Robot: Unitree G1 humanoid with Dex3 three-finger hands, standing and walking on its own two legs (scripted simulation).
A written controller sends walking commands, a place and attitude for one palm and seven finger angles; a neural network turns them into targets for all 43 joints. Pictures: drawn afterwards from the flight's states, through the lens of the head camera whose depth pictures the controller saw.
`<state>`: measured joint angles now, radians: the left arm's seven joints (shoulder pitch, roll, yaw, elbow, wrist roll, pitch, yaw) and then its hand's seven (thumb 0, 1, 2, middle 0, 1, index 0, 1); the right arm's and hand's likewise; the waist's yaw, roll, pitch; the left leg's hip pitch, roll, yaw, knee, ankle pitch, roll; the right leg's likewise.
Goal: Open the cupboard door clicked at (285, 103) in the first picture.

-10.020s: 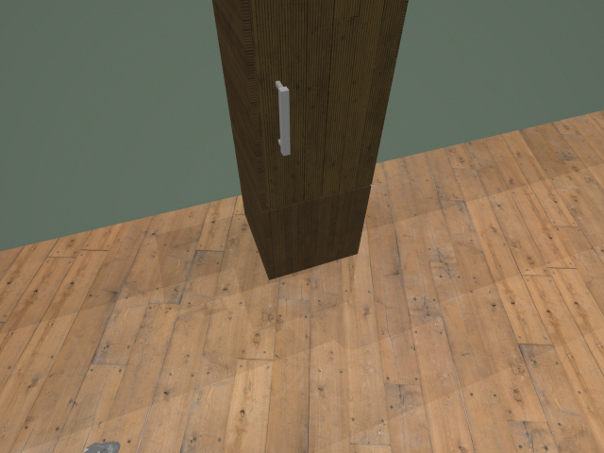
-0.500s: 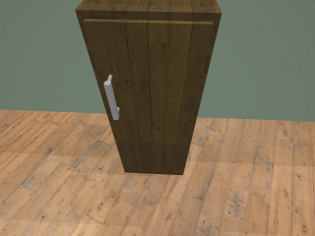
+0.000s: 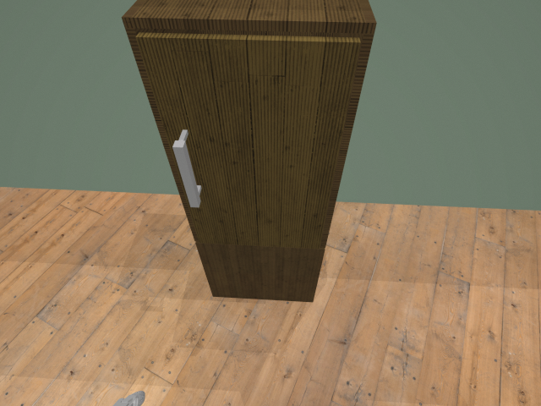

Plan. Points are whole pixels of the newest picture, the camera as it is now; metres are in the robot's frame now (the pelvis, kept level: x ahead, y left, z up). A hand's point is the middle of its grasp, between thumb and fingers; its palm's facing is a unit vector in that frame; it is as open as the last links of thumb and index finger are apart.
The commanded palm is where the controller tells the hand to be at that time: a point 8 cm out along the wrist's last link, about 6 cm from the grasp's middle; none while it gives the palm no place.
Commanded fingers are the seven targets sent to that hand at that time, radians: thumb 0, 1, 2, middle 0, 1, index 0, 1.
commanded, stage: raise the hand with hooked fingers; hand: left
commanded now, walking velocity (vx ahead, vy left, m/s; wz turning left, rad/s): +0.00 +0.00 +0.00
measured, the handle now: (190, 170) +0.56 +0.21 -0.02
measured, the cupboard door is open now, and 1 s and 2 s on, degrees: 0 0 0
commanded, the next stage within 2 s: none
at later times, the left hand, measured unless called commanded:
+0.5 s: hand (133, 396) +0.15 +0.21 -0.06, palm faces +0.03 -1.00 -0.04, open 9.5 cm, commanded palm +0.13 +0.27 -0.05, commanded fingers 0.00 0.20 0.60 -0.25 -0.75 -0.25 -0.75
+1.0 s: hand (109, 359) +0.19 +0.25 -0.04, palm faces +0.00 -1.00 -0.06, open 12.5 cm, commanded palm +0.16 +0.31 -0.03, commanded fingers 0.00 -0.38 0.35 -0.29 -1.12 -0.29 -1.12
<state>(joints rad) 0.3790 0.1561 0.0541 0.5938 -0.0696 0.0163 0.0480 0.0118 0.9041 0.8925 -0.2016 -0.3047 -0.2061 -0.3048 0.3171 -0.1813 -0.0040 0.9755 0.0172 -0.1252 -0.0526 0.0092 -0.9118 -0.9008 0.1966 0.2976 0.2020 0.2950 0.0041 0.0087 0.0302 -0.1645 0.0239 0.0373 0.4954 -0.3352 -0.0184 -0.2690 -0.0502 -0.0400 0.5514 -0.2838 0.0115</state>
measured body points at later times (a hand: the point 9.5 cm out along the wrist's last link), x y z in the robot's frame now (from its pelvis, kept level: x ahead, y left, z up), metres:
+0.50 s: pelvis -0.06 -0.01 -0.11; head +0.01 +0.01 +0.34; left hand +0.14 +0.26 -0.05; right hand +0.18 -0.23 -0.15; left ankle -0.05 +0.13 -0.73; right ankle +0.00 -0.13 -0.73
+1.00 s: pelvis -0.06 +0.02 -0.08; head +0.01 +0.04 +0.36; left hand +0.18 +0.31 -0.03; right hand +0.11 -0.24 -0.14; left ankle -0.05 +0.13 -0.73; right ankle +0.00 -0.13 -0.73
